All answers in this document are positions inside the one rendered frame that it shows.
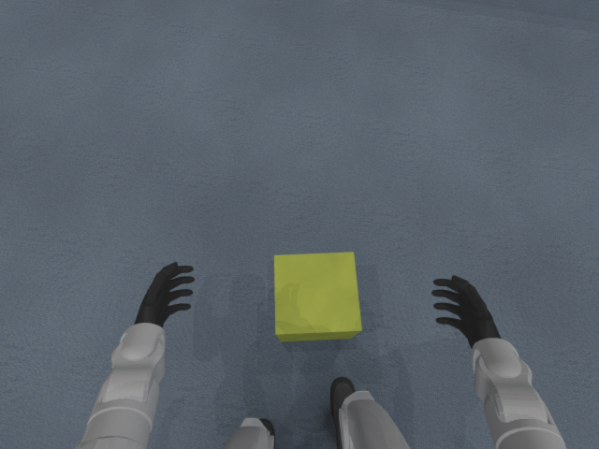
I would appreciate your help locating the carton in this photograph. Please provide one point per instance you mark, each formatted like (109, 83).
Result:
(316, 297)

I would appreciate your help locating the right robot foot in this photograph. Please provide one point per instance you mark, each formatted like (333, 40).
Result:
(340, 389)

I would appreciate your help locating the right robot forearm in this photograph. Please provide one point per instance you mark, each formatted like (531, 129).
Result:
(516, 415)

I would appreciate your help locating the left robot forearm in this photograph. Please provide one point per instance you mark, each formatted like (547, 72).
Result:
(124, 411)

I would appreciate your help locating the left robot hand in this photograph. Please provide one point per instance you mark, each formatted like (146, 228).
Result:
(154, 307)

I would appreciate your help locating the left robot thigh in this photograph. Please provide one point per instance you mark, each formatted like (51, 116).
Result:
(250, 438)

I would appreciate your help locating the right robot hand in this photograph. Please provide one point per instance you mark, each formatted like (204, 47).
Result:
(476, 321)

